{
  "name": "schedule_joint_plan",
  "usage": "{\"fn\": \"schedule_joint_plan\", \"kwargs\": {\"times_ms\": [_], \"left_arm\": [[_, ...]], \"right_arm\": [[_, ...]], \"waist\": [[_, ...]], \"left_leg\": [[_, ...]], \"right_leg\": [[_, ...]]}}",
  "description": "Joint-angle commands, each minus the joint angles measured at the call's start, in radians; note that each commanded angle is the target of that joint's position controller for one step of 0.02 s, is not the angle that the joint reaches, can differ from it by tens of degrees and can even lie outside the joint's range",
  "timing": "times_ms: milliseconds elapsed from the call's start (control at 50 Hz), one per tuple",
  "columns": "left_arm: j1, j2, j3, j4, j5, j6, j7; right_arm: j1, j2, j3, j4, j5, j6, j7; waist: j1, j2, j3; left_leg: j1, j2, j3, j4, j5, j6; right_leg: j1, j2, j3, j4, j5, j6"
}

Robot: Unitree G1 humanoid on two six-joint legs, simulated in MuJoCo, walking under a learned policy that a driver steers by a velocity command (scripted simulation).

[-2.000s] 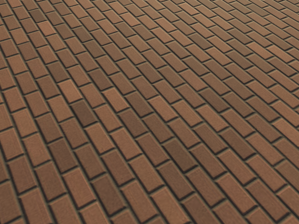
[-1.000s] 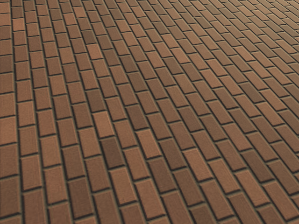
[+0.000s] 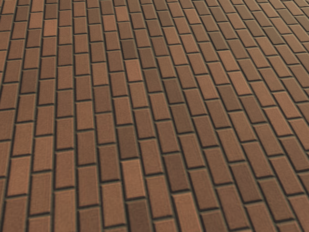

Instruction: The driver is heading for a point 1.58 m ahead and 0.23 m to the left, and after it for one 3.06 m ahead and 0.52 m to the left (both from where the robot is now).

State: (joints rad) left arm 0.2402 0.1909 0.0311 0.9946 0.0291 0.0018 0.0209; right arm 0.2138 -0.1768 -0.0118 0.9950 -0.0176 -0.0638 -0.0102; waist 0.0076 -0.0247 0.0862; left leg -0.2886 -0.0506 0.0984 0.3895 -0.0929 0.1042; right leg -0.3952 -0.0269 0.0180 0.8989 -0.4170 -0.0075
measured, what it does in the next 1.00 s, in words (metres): steps on the spot: right foot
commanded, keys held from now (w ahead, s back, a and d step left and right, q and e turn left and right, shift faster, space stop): no key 0.96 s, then w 0.04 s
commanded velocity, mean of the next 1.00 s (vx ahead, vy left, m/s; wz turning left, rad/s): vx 0.03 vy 0.00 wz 0.00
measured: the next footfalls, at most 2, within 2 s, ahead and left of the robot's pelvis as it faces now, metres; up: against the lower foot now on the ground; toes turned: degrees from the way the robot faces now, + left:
right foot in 0.16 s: +0.07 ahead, -0.13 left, +0.00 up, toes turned -1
left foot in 1.28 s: +0.19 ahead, +0.09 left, +0.00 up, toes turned +4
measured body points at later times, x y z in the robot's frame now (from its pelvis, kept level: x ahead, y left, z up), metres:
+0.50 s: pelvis +0.05 -0.03 +0.01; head +0.05 -0.03 +0.46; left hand +0.04 +0.19 -0.15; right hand +0.05 -0.25 -0.16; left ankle +0.08 +0.06 -0.74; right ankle +0.03 -0.13 -0.74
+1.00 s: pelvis +0.06 -0.04 +0.01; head +0.07 -0.04 +0.46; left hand +0.03 +0.17 -0.16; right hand +0.04 -0.25 -0.16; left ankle +0.08 +0.06 -0.74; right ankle +0.03 -0.13 -0.74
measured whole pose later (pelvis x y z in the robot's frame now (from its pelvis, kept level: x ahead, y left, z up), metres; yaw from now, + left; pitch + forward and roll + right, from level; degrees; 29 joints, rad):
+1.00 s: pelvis +0.06 -0.04 +0.01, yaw +0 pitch -2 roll +0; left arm 0.33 0.12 -0.02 1.15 0.01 -0.02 0.05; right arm 0.30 -0.13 0.00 1.17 -0.01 -0.01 -0.04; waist -0.01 0.00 0.02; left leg -0.17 -0.01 0.06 0.39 -0.19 0.03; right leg -0.09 0.02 -0.03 0.38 -0.26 -0.03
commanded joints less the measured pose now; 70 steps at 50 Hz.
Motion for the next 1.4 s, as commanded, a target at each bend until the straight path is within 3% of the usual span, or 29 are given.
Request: {"fn": "schedule_joint_plan", "kwargs": {"times_ms": [20, 80, 140, 160, 180, 200, 240, 280, 380, 960, 1000, 1040, 1060, 1100, 1120, 1160, 1220, 1260, 1280, 1300, 1320, 1340, 1360, 1380, 1400], "left_arm": [[0.167, 0.027, 0.001, 0.037, 0.001, 0.031, 0.011], [0.122, 0.036, -0.002, 0.042, -0.004, 0.033, 0.014], [0.138, 0.024, -0.013, 0.065, 0.003, 0.015, 0.017], [0.150, 0.047, -0.013, 0.066, 0.011, 0.003, 0.019], [0.108, 0.086, -0.009, 0.063, -0.004, -0.007, 0.020], [0.087, 0.057, -0.016, 0.068, -0.015, -0.015, 0.016], [0.065, 0.044, -0.021, 0.071, -0.023, -0.029, 0.015], [0.082, 0.040, -0.021, 0.079, -0.025, -0.032, 0.019], [0.122, 0.027, -0.025, 0.102, -0.020, -0.027, 0.020], [0.168, -0.002, -0.039, 0.156, -0.021, -0.023, 0.029], [0.188, 0.007, -0.033, 0.162, -0.017, -0.020, 0.027], [0.199, 0.043, -0.015, 0.152, -0.014, -0.010, 0.023], [0.221, 0.052, -0.008, 0.148, -0.014, -0.007, 0.021], [0.295, 0.084, 0.009, 0.161, -0.016, -0.008, 0.020], [0.300, 0.090, 0.016, 0.162, -0.013, -0.013, 0.020], [0.290, 0.099, 0.024, 0.151, 0.000, -0.028, 0.015], [0.235, 0.096, 0.029, 0.131, -0.008, -0.050, 0.010], [0.171, 0.098, 0.031, 0.112, -0.020, -0.056, 0.006], [0.159, 0.084, 0.026, 0.103, -0.016, -0.064, 0.003], [0.122, 0.022, 0.007, 0.067, -0.018, -0.076, -0.008], [0.122, 0.021, 0.010, 0.028, -0.006, -0.080, -0.016], [0.079, 0.060, 0.021, 0.019, 0.018, -0.076, -0.024], [0.057, 0.037, 0.017, 0.013, 0.013, -0.080, -0.035], [0.065, 0.019, 0.014, 0.018, 0.003, -0.086, -0.042], [0.071, 0.022, 0.018, 0.022, 0.005, -0.083, -0.047]], "right_arm": [[0.005, -0.115, -0.016, -0.029, -0.008, -0.005, -0.001], [0.022, -0.127, -0.020, -0.012, -0.003, 0.019, -0.004], [0.028, -0.109, -0.016, 0.002, 0.008, 0.038, -0.010], [0.046, -0.096, -0.015, 0.007, 0.008, 0.040, -0.010], [0.094, -0.070, -0.013, 0.013, 0.020, 0.046, -0.008], [0.097, -0.060, -0.009, 0.031, 0.016, 0.049, -0.007], [0.119, -0.064, -0.010, 0.052, 0.009, 0.048, -0.009], [0.117, -0.079, -0.013, 0.063, 0.005, 0.044, -0.010], [0.108, -0.054, -0.004, 0.092, 0.010, 0.042, -0.018], [0.150, -0.019, 0.007, 0.173, 0.010, 0.052, -0.034], [0.157, -0.023, 0.004, 0.176, 0.008, 0.056, -0.032], [0.152, -0.037, -0.008, 0.160, 0.003, 0.063, -0.026], [0.131, -0.031, -0.009, 0.144, -0.002, 0.064, -0.020], [0.070, 0.014, -0.001, 0.098, -0.016, 0.051, -0.006], [0.036, 0.009, -0.002, 0.073, -0.025, 0.041, 0.000], [0.007, -0.026, -0.016, 0.035, -0.019, 0.020, 0.012], [0.024, -0.028, -0.026, 0.011, 0.000, -0.006, 0.025], [0.175, -0.007, -0.033, 0.057, 0.009, -0.011, 0.026], [0.297, -0.031, -0.048, 0.098, 0.008, -0.014, 0.019], [0.434, -0.120, -0.073, 0.117, -0.008, -0.021, 0.005], [0.537, -0.194, -0.089, 0.150, 0.000, -0.008, 0.004], [0.423, -0.141, -0.073, 0.124, -0.005, 0.002, 0.000], [0.314, -0.118, -0.065, 0.083, -0.005, -0.002, 0.005], [0.252, -0.108, -0.059, 0.061, -0.004, -0.010, 0.007], [0.232, -0.087, -0.049, 0.055, -0.001, -0.020, 0.005]], "waist": [[0.034, 0.130, -0.137], [0.017, 0.131, -0.102], [0.031, 0.062, -0.046], [0.020, 0.025, -0.026], [-0.036, -0.067, 0.014], [-0.037, -0.095, 0.019], [-0.049, -0.077, -0.011], [-0.040, -0.039, -0.028], [-0.019, 0.014, -0.021], [-0.014, 0.019, -0.002], [-0.011, 0.014, -0.013], [-0.003, -0.025, 0.034], [0.012, -0.040, 0.086], [0.047, -0.123, 0.149], [0.054, -0.128, 0.168], [0.047, -0.092, 0.142], [0.005, -0.075, 0.108], [-0.076, -0.048, 0.073], [-0.124, 0.006, 0.028], [-0.184, 0.227, -0.021], [-0.177, 0.360, -0.041], [-0.109, 0.185, 0.038], [-0.068, 0.091, 0.077], [-0.035, 0.056, 0.073], [-0.015, 0.050, 0.059]], "left_leg": [[-0.040, 0.246, -0.184, -0.165, 0.140, 0.105], [-0.073, 0.247, -0.234, -0.204, -0.208, 0.090], [-0.136, 0.221, -0.247, -0.184, -0.376, 0.018], [-0.135, 0.194, -0.235, -0.146, -0.356, -0.017], [-0.085, 0.116, -0.166, -0.126, -0.271, -0.043], [0.058, 0.097, -0.138, -0.085, -0.154, -0.051], [0.175, 0.116, -0.147, -0.057, -0.061, -0.049], [0.161, 0.131, -0.159, -0.064, -0.047, -0.043], [0.126, 0.134, -0.157, -0.080, -0.044, -0.051], [0.146, 0.147, -0.154, -0.060, 0.024, -0.058], [0.139, 0.117, -0.137, -0.047, -0.145, -0.052], [0.052, 0.066, -0.102, 0.031, -0.415, -0.029], [-0.035, 0.052, -0.093, 0.075, -0.480, -0.025], [-0.188, 0.023, -0.015, 0.248, -0.389, -0.034], [-0.229, 0.056, -0.021, 0.317, -0.331, -0.031], [-0.298, 0.089, -0.056, 0.391, -0.354, -0.024], [-0.180, 0.085, -0.038, 0.264, -0.304, -0.024], [0.137, 0.019, 0.023, 0.103, -0.185, -0.025], [0.340, 0.018, -0.013, 0.063, -0.196, -0.023], [0.473, 0.245, -0.349, -0.128, -0.425, 0.024], [0.505, 0.423, -0.714, -0.266, -0.587, 0.112], [0.391, 0.426, -0.691, -0.257, -0.620, 0.123], [0.306, 0.394, -0.598, -0.258, -0.539, 0.111], [0.262, 0.352, -0.500, -0.271, -0.409, 0.093], [0.249, 0.320, -0.425, -0.278, -0.295, 0.080]], "right_leg": [[0.178, -0.004, -0.026, -0.124, 0.044, 0.002], [0.202, 0.001, -0.038, -0.228, 0.081, -0.006], [0.300, -0.018, -0.017, -0.465, 0.194, -0.027], [0.301, -0.083, 0.058, -0.540, 0.197, -0.037], [0.178, -0.121, 0.131, -0.579, 0.115, -0.058], [0.063, -0.125, 0.143, -0.629, 0.050, -0.054], [0.038, -0.099, 0.112, -0.651, 0.082, -0.029], [0.104, -0.080, 0.086, -0.626, 0.163, -0.028], [0.166, -0.077, 0.072, -0.603, 0.222, -0.040], [0.210, -0.069, 0.058, -0.598, 0.300, -0.046], [0.207, -0.046, 0.054, -0.607, 0.116, -0.059], [0.161, -0.045, 0.096, -0.614, -0.205, -0.102], [0.150, -0.076, 0.153, -0.645, -0.327, -0.130], [0.205, -0.212, 0.339, -0.756, -0.452, -0.204], [0.212, -0.268, 0.399, -0.784, -0.416, -0.236], [0.272, -0.294, 0.410, -0.790, -0.293, -0.257], [0.258, -0.237, 0.281, -0.739, -0.109, -0.215], [0.083, -0.158, 0.156, -0.634, -0.022, -0.174], [-0.026, -0.107, 0.091, -0.505, 0.058, -0.148], [-0.163, 0.013, -0.053, -0.173, 0.066, -0.094], [-0.324, 0.091, -0.100, 0.097, -0.124, -0.081], [-0.358, 0.012, -0.024, 0.242, -0.076, -0.098], [-0.356, -0.025, -0.001, 0.263, 0.033, -0.103], [-0.317, -0.048, 0.005, 0.239, 0.115, -0.097], [-0.288, -0.059, -0.003, 0.211, 0.154, -0.086]]}}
